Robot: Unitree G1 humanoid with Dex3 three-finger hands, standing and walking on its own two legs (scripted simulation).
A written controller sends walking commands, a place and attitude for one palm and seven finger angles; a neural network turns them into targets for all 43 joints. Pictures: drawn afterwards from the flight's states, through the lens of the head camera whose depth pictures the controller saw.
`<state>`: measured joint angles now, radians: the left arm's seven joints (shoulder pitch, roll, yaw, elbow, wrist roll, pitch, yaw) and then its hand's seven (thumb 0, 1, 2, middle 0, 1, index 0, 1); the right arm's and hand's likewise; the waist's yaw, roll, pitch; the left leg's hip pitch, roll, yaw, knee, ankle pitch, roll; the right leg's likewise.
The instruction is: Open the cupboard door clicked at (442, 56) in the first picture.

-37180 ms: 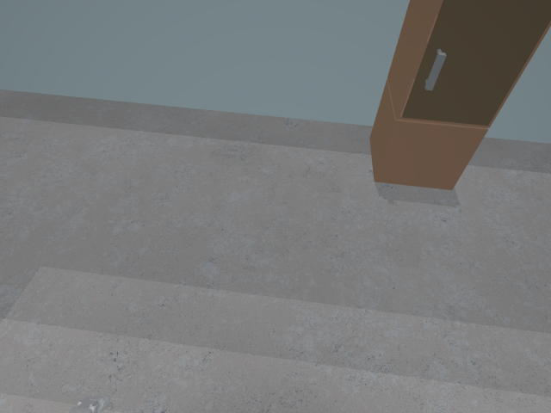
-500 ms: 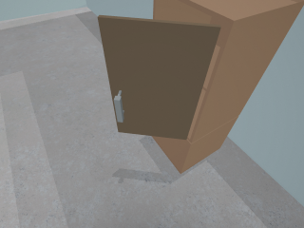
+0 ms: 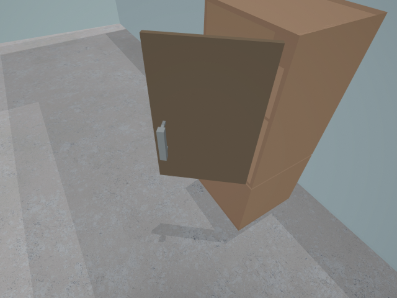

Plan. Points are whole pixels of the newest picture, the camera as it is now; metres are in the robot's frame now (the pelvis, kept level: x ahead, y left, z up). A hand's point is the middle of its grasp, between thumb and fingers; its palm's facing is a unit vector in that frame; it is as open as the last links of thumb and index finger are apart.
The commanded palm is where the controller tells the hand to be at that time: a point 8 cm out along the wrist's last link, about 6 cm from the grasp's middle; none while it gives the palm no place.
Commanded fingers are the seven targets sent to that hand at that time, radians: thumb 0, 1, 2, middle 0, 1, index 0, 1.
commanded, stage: come to a stop and stand still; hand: left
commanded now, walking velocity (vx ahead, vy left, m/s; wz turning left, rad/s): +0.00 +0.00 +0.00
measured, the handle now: (163, 140) +0.64 +0.16 -0.11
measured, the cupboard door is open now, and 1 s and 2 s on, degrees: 51 51 51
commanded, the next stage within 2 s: look again from close up in 0.44 s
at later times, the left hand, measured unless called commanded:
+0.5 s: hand out of the picture +0.04 +0.20 -0.16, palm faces -0.01 -0.96 -0.29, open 7.4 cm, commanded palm none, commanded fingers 0.00 0.90 0.90 -0.20 -0.30 -0.20 -0.30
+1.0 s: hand out of the picture +0.06 +0.20 -0.16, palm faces -0.01 -0.96 -0.28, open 7.4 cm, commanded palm none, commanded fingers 0.00 0.90 0.90 -0.20 -0.30 -0.20 -0.30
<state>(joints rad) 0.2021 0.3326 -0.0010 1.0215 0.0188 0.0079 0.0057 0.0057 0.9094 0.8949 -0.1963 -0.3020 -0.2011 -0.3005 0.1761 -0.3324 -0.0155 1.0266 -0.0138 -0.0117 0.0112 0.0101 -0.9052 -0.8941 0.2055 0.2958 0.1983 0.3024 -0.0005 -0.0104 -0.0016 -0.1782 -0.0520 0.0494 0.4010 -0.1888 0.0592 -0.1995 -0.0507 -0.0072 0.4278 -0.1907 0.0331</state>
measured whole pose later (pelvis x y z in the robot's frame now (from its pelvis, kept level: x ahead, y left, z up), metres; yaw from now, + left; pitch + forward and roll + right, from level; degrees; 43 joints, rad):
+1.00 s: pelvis +0.01 -0.02 +0.01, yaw +1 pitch -2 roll +0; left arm 0.19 0.29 -0.01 1.09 0.01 -0.01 0.01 0.01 0.91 0.89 -0.20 -0.30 -0.20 -0.30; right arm 0.16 -0.28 0.00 1.13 -0.01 -0.01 0.00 0.01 -0.91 -0.89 0.21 0.30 0.20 0.30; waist 0.00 -0.02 0.02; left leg -0.14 -0.02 0.02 0.34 -0.17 0.02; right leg -0.14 -0.01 -0.03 0.34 -0.16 0.00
